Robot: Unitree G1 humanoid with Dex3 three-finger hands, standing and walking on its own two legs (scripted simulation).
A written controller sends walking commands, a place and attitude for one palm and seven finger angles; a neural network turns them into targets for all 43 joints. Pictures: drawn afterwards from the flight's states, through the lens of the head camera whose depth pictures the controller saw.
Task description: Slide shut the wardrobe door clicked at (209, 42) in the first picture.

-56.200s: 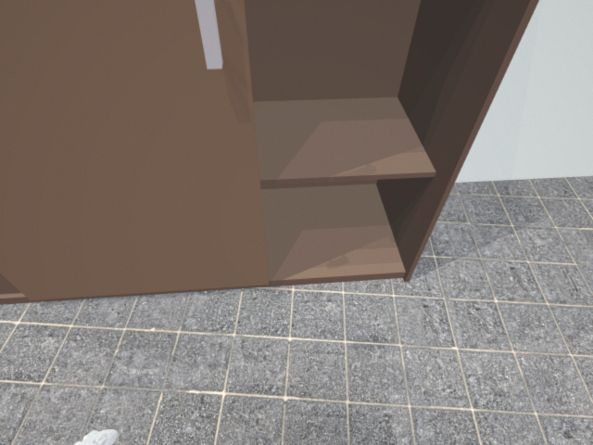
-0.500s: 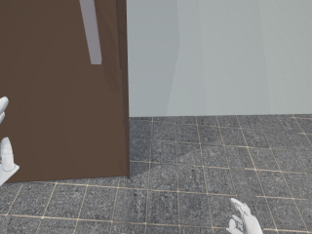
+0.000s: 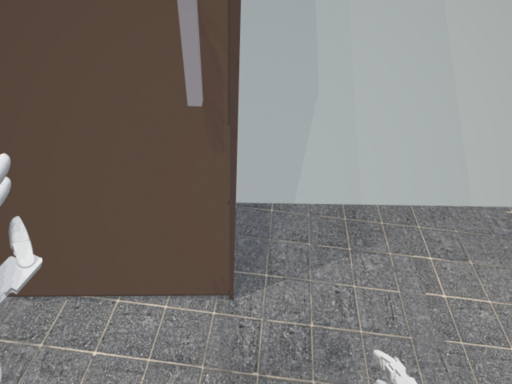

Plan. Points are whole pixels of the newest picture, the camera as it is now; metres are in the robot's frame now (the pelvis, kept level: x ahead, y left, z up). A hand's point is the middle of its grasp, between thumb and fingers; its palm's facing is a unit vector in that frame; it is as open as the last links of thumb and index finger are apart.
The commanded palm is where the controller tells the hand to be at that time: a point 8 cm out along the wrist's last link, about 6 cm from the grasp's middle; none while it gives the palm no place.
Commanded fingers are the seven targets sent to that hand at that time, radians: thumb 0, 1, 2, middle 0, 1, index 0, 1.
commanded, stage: let the arm hang, fingers relaxed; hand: left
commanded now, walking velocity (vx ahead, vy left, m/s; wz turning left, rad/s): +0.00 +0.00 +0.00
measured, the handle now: (193, 49) +0.60 +0.18 +0.27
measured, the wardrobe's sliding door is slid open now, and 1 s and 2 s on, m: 0.00 0.00 0.00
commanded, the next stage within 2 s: look to check the result in 1.12 s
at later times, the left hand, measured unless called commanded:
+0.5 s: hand out of the picture -0.05 +0.20 -0.16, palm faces +0.09 -0.97 -0.23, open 7.1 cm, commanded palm none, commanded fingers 0.00 0.90 0.90 -0.20 -0.30 -0.20 -0.30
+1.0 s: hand out of the picture +0.03 +0.17 -0.16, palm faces +0.08 -0.98 -0.19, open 7.3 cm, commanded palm none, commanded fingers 0.00 0.90 0.90 -0.20 -0.30 -0.20 -0.30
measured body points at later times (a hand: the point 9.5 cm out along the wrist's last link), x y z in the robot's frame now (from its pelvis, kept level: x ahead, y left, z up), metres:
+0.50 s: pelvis -0.01 +0.00 +0.01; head +0.02 +0.01 +0.46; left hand -0.05 +0.25 -0.15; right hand -0.02 -0.24 -0.14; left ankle +0.04 +0.11 -0.72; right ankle +0.02 -0.14 -0.72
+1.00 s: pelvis +0.01 -0.01 +0.02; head +0.03 -0.01 +0.47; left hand +0.02 +0.22 -0.14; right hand +0.06 -0.24 -0.14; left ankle +0.04 +0.11 -0.72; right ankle +0.02 -0.14 -0.72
